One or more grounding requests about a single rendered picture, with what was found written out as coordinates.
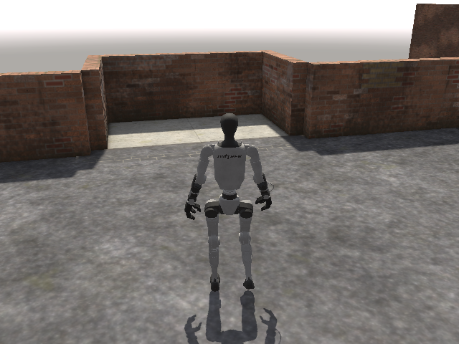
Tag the left robot hand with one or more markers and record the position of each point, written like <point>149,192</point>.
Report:
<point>188,209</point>

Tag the right robot hand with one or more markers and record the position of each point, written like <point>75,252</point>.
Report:
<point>262,200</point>

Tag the robot left forearm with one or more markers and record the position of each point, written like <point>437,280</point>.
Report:
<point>194,191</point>

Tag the robot left foot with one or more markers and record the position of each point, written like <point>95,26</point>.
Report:
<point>214,284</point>

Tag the left robot upper arm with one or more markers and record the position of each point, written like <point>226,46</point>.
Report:
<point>206,152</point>

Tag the right robot shin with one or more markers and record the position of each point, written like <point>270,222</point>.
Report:
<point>246,250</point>

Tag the robot right forearm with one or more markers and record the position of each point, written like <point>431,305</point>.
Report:
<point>263,187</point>

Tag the right robot upper arm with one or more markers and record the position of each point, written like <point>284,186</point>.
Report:
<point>252,152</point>

